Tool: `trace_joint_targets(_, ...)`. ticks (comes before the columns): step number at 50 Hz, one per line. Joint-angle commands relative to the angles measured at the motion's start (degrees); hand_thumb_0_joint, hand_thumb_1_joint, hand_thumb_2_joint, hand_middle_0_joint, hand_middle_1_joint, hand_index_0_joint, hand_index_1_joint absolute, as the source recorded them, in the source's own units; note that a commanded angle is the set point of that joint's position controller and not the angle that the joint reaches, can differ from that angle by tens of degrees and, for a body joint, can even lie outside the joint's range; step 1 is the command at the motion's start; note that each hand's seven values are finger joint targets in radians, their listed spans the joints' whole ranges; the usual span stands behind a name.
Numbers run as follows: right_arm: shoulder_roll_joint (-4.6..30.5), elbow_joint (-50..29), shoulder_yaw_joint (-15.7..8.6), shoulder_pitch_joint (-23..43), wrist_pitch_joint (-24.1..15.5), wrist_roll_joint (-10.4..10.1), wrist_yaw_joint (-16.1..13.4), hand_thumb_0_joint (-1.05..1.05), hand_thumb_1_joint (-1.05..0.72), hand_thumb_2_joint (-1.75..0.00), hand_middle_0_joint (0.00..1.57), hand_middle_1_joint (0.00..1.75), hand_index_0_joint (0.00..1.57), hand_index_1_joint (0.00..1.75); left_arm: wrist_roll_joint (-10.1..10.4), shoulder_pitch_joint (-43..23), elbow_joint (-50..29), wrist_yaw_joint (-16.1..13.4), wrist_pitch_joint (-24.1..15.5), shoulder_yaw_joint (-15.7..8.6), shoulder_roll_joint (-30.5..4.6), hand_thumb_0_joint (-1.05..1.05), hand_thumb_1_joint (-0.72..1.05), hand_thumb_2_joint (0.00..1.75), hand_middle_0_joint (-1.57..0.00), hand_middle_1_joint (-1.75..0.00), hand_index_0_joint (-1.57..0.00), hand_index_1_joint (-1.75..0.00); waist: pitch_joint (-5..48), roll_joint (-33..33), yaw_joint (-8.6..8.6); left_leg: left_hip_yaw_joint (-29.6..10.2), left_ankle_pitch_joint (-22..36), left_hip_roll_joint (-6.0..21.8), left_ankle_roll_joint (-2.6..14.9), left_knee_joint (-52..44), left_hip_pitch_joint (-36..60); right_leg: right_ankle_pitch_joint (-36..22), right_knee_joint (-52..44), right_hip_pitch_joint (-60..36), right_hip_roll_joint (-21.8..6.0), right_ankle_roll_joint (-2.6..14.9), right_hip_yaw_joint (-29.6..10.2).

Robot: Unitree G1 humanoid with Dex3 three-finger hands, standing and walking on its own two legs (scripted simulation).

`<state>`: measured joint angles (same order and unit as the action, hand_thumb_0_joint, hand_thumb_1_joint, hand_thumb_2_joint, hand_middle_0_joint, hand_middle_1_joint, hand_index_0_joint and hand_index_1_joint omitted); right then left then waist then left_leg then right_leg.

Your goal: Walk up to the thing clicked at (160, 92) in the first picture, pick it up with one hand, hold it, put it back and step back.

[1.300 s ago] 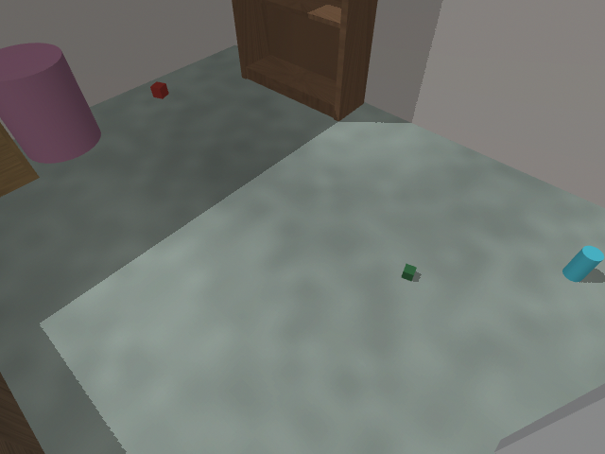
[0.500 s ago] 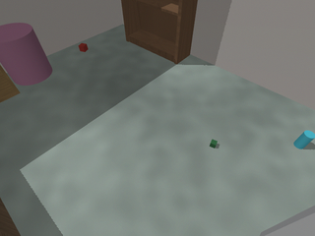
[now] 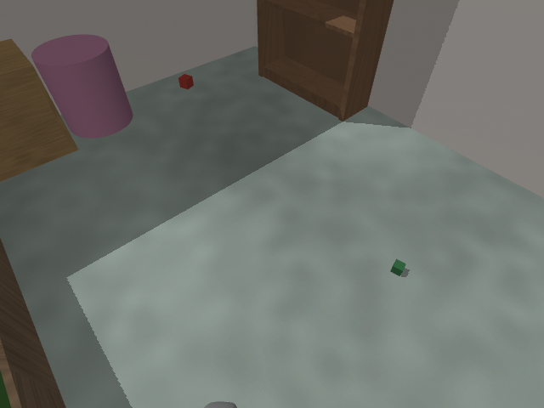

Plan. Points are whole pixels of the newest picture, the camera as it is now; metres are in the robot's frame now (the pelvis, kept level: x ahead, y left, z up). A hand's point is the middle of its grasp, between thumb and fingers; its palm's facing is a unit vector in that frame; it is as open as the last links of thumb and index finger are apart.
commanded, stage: walk up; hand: left
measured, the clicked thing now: (186, 81) +2.29 +0.81 -0.75
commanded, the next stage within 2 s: none
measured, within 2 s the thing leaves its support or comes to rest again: neither
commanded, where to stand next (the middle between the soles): +1.94 +0.47 m, yaw +14 degrees
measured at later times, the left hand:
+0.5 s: hand (82, 306) +0.31 +0.41 -0.15, palm faces +0.06 -0.96 -0.28, open 7.4 cm
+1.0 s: hand (123, 205) +0.57 +0.42 -0.14, palm faces +0.26 -0.90 -0.36, open 7.4 cm
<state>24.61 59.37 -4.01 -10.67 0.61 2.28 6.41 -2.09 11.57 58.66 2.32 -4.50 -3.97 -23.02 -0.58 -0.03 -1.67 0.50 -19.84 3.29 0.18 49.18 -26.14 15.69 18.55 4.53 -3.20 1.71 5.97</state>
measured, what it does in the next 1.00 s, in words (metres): walks ahead: left foot, then right foot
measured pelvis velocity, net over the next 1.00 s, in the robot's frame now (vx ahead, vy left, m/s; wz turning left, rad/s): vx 0.59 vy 0.15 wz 0.25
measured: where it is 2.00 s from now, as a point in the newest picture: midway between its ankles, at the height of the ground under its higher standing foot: (232, 201)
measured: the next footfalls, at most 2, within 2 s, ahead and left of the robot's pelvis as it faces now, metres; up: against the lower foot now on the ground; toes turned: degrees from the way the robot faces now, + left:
left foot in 0.20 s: +0.21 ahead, +0.23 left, +0.00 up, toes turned +13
right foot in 0.70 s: +0.62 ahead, +0.05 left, +0.00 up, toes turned +6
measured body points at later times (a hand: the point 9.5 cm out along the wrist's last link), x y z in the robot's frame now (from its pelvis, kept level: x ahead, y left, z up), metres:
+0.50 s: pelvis +0.24 +0.13 +0.00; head +0.23 +0.16 +0.45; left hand +0.30 +0.46 -0.13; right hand +0.28 -0.18 -0.11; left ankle +0.17 +0.22 -0.75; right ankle +0.37 +0.00 -0.68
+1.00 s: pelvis +0.59 +0.15 -0.01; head +0.60 +0.14 +0.44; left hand +0.55 +0.47 -0.11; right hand +0.80 -0.13 -0.11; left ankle +0.64 +0.32 -0.69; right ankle +0.58 +0.05 -0.75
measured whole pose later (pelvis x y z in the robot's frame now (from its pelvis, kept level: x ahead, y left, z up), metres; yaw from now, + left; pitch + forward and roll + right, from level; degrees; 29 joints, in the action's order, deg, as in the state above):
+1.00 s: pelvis +0.59 +0.15 -0.01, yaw +14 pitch -2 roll -1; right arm 25.3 49.6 -4.1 -9.3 -3.6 0.2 4.4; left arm -0.4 16.2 53.8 3.3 -6.0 -3.0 -22.0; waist -2.8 2.9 -2.5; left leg -3.3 -11.5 4.1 1.3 53.9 -32.5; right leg 16.0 22.7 4.7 0.1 2.3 9.1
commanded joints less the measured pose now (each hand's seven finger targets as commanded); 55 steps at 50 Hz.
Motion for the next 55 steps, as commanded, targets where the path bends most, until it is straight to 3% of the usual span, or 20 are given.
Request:
trace_joint_targets(1,11.6,-9.2,-3.8,8.5,-2.3,-0.7,1.6,0.0,-0.9,-0.9,0.2,0.3,0.2,0.3,-0.2,-6.0,-7.1,-0.5,-1.9,-4.6,-19.7,0.0,0.9,0.9,-0.2,-0.3,-0.2,-0.3,-0.4,-8.5,-0.26,-2.0,2.2,5.6,-1.34,-3.4,-10.1,20.7,-13.1,-4.4,-16.0,9.03,-10.6)
trace_joint_targets(6,10.7,-8.9,-4.0,5.7,-2.0,-1.2,2.5,0.0,-0.9,-0.9,0.2,0.3,0.2,0.3,-0.1,-8.5,-7.5,0.7,-1.4,-4.4,-22.1,0.0,0.9,0.9,-0.2,-0.3,-0.2,-0.3,-4.4,-10.4,1.93,5.6,11.0,4.0,-1.7,-9.4,9.5,24.1,-11.3,15.2,-13.2,7.01,-1.0)
trace_joint_targets(9,13.4,-5.2,-5.2,-3.5,-2.7,-1.2,1.2,0.0,-0.9,-0.9,0.2,0.3,0.2,0.3,-0.3,-9.0,-7.1,0.7,-0.8,-3.6,-19.9,0.0,0.9,0.9,-0.2,-0.3,-0.2,-0.3,-2.1,0.3,6.92,9.0,6.4,0.2,-0.07,-13.1,20.3,20.9,4.6,17.5,-10.8,6.81,2.6)
trace_joint_targets(10,16.3,-2.8,-6.4,-11.2,-3.1,-1.0,0.2,0.0,-0.9,-0.9,0.2,0.3,0.2,0.3,-0.4,-6.7,-6.9,1.0,-0.6,-2.4,-17.0,0.0,0.9,0.9,-0.2,-0.3,-0.2,-0.3,2.3,9.4,10.85,6.0,-1.7,-1.7,2.39,-15.5,30.5,10.0,24.2,21.0,-7.3,5.41,4.8)
trace_joint_targets(11,21.4,-1.6,-7.6,-18.5,-3.8,-0.6,-1.1,0.0,-0.9,-0.9,0.2,0.3,0.2,0.3,0.3,-4.5,-7.7,1.7,-0.4,-0.5,-11.5,0.0,0.9,0.9,-0.2,-0.3,-0.2,-0.3,2.7,24.1,13.06,-12.2,-21.0,5.6,5.73,-27.8,37.9,14.1,46.8,33.3,-1.0,2.7,5.4)
trace_joint_targets(12,26.9,-3.8,-7.6,-15.4,-4.5,-1.7,-1.7,0.0,-0.9,-0.9,0.2,0.3,0.2,0.3,1.6,-6.9,-10.1,1.5,-0.8,0.6,-11.0,0.0,0.9,0.9,-0.2,-0.3,-0.2,-0.3,-0.8,27.1,11.17,-40.3,-31.0,17.6,9.41,-42.7,34.4,16.2,54.8,44.2,3.7,1.58,0.3)
trace_joint_targets(13,28.2,-6.1,-7.8,-9.7,-4.4,-3.1,-1.7,0.0,-0.9,-0.9,0.2,0.3,0.2,0.3,1.0,-7.9,-10.6,1.1,-0.9,0.2,-15.7,0.0,0.9,0.9,-0.2,-0.3,-0.2,-0.3,-3.4,19.2,8.83,-50.2,-34.9,23.6,14.14,-47.9,27.4,12.9,56.6,42.9,-0.4,2.51,-6.9)
trace_joint_targets(14,26.2,-7.5,-7.4,-4.4,-4.7,-3.1,-2.0,0.0,-0.9,-0.9,0.2,0.3,0.2,0.3,1.3,-7.8,-9.4,1.0,-1.0,0.2,-17.4,0.0,0.9,0.9,-0.2,-0.3,-0.2,-0.3,-4.7,11.7,5.95,-45.1,-31.6,23.3,14.16,-47.0,23.0,9.1,56.6,41.8,-3.6,1.98,-9.3)
trace_joint_targets(16,18.4,-8.4,-5.0,-0.2,-6.0,-2.5,-3.0,0.0,-0.9,-0.9,0.2,0.3,0.2,0.3,3.2,-4.2,-5.3,1.9,-0.7,-0.8,-18.1,0.0,0.9,0.9,-0.2,-0.3,-0.2,-0.3,-3.5,5.7,2.42,-21.2,-13.4,12.5,7.44,-40.1,18.5,-1.0,48.0,33.3,-6.3,0.99,-10.0)
trace_joint_targets(18,15.7,-8.2,-4.1,-1.2,-6.9,-3.1,-3.1,0.0,-0.9,-0.9,0.2,0.3,0.2,0.3,3.4,-0.4,-4.7,2.6,0.5,-1.4,-17.1,0.0,0.9,0.9,-0.2,-0.3,-0.2,-0.3,-2.4,8.0,0.64,-12.8,-7.4,9.4,4.3,-41.6,15.6,-5.9,42.0,28.1,-6.5,-0.38,-8.2)
trace_joint_targets(25,14.8,-8.7,-4.1,-6.2,-8.2,-2.9,-3.2,0.0,-0.9,-0.9,0.2,0.3,0.2,0.3,1.6,-11.3,-10.3,4.0,1.4,-1.8,-14.7,0.0,0.9,0.9,-0.2,-0.3,-0.2,-0.3,-7.6,4.2,3.29,-9.4,-2.0,10.2,8.73,-46.7,20.6,-13.0,27.2,35.7,-5.0,-2.28,-5.0)
trace_joint_targets(32,14.6,-8.7,-4.3,-10.0,-7.3,-2.1,-4.2,0.0,-0.9,-0.9,0.2,0.3,0.2,0.3,2.0,-16.4,-12.1,3.5,0.3,-0.8,-10.0,0.0,0.9,0.9,-0.2,-0.3,-0.2,-0.3,-2.4,6.0,4.67,-2.3,28.0,8.3,7.41,-36.5,28.3,-15.5,10.2,23.0,-0.8,1.04,-0.2)
trace_joint_targets(35,13.4,-10.4,-3.9,-9.3,-6.8,-0.8,-4.7,0.0,-0.9,-0.9,0.2,0.3,0.2,0.3,2.0,1.7,-6.4,2.0,0.1,-3.1,-12.5,0.0,0.9,0.9,-0.2,-0.3,-0.2,-0.3,10.7,1.3,-3.33,1.7,34.6,4.5,5.71,-10.4,24.1,-11.6,8.4,-4.0,2.9,2.63,2.9)
trace_joint_targets(36,10.6,-11.0,-2.8,-11.4,-6.7,-0.6,-4.7,0.0,-0.9,-0.9,0.2,0.3,0.2,0.3,1.6,11.9,-4.0,1.3,-0.2,-4.8,-16.0,0.0,0.9,0.9,-0.2,-0.3,-0.2,-0.3,17.2,-3.5,-6.82,1.5,23.0,2.3,4.58,4.6,12.8,-3.8,12.7,-19.1,-2.0,3.53,-4.3)
trace_joint_targets(37,6.6,-12.3,-1.5,-15.6,-6.8,-2.3,-4.5,0.0,-0.9,-0.9,0.2,0.3,0.2,0.3,0.5,15.1,-4.6,0.8,-0.7,-6.1,-20.6,0.0,0.9,0.9,-0.2,-0.3,-0.2,-0.3,21.0,-15.1,-5.91,1.7,-3.9,-4.3,3.16,17.4,-4.0,6.2,7.8,-31.7,-18.4,8.61,-28.8)
trace_joint_targets(38,12.2,-11.5,-2.6,-13.8,-6.9,-2.8,-5.3,0.0,-0.9,-0.9,0.2,0.3,0.2,0.3,1.7,13.3,-5.1,0.5,-0.8,-6.7,-22.4,0.0,0.9,0.9,-0.2,-0.3,-0.2,-0.3,19.6,-14.3,-6.26,-2.0,-10.5,-5.3,3.22,23.9,-14.6,5.6,1.5,-34.1,-24.2,13.9,-45.1)
trace_joint_targets(39,14.2,-10.9,-2.6,-9.0,-7.2,-2.5,-5.7,0.0,-0.9,-0.9,0.2,0.3,0.2,0.3,2.2,9.8,-6.9,0.1,-1.1,-6.7,-21.8,0.0,0.9,0.9,-0.2,-0.3,-0.2,-0.3,15.4,-10.1,-6.07,-5.1,-7.8,-1.9,3.69,27.8,-14.6,6.3,-1.5,-26.1,-24.6,14.91,-44.0)
trace_joint_targets(44,9.1,-10.4,-2.0,-7.1,-6.0,-2.4,-3.8,0.0,-0.9,-0.9,0.2,0.3,0.2,0.3,2.0,1.5,-8.5,-0.3,-2.5,-3.6,-13.9,0.0,0.9,0.9,-0.2,-0.3,-0.2,-0.3,0.7,-6.4,0.68,-6.6,4.8,1.2,3.18,15.2,-3.2,-18.0,-2.8,2.2,-11.3,8.08,-10.9)
trace_joint_targets(50,8.2,-14.3,-2.3,4.0,-4.7,-1.5,-1.0,0.0,-0.9,-0.9,0.2,0.3,0.2,0.3,1.5,-1.5,-11.5,0.5,-4.0,-3.3,-15.5,0.0,0.9,0.9,-0.2,-0.3,-0.2,-0.3,-7.6,-5.2,1.49,-0.7,14.9,2.2,-0.94,-6.8,-4.3,-7.7,-12.0,10.3,-9.5,8.17,-3.0)
trace_joint_targets(55,8.0,-15.6,-2.7,8.6,-5.1,-1.3,0.0,0.0,-0.9,-0.9,0.2,0.3,0.2,0.3,1.5,2.7,-10.1,0.7,-3.0,-3.6,-17.1,0.0,0.9,0.9,-0.2,-0.3,-0.2,-0.3,-3.8,-3.6,-0.55,1.8,21.8,1.5,1.87,-16.8,4.9,-10.8,-8.7,4.8,-10.7,7.31,-2.6)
